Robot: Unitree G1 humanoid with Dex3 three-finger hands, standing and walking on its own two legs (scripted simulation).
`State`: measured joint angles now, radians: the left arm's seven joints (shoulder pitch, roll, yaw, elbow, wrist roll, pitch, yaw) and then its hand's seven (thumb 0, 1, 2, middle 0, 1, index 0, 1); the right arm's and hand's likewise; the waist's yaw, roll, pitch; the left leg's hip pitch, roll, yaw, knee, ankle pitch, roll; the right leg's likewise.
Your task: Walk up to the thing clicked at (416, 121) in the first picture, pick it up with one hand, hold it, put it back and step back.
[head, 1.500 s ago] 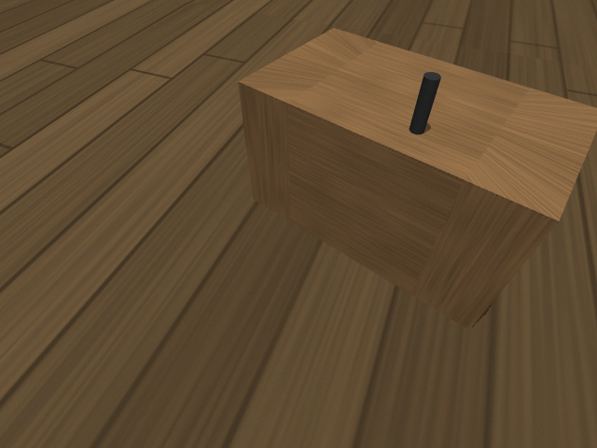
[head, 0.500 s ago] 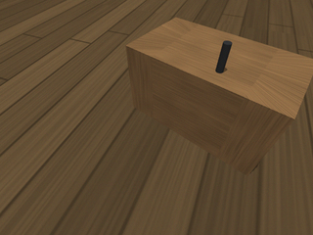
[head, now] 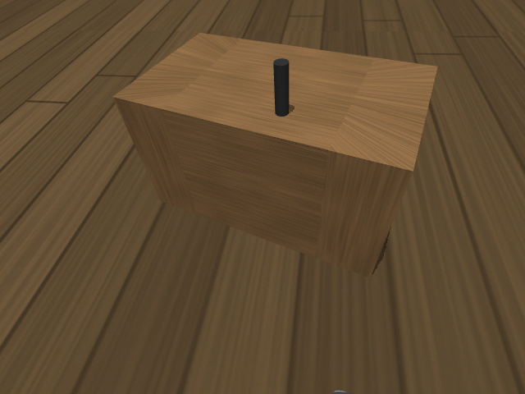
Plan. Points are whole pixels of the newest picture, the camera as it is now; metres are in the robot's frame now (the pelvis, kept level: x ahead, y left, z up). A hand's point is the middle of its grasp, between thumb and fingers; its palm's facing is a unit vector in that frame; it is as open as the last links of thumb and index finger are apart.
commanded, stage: walk up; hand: left
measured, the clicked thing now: (281, 89) +0.96 +0.01 -0.06
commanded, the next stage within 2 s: none
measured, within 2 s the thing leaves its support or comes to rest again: neither
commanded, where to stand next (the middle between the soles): +0.47 -0.03 m, yaw -22 degrees
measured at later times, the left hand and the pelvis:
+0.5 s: hand (148, 286) +0.33 +0.27 -0.12, palm faces -0.28 -0.89 -0.37, open 7.4 cm; pelvis +0.19 +0.02 +0.02, yaw -13 degrees
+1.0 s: hand (204, 205) +0.52 +0.19 -0.09, palm faces -0.31 -0.86 -0.41, open 7.4 cm; pelvis +0.35 -0.04 +0.03, yaw -20 degrees
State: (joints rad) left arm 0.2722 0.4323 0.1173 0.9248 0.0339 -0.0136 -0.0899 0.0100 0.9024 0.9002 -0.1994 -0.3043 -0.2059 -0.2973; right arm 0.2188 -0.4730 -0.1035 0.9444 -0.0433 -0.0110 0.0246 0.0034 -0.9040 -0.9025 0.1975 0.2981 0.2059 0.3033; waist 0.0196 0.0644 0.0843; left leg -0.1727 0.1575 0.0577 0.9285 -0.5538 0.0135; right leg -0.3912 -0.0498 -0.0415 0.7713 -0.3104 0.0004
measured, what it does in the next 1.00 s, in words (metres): walks ahead, turning right: left foot, then right foot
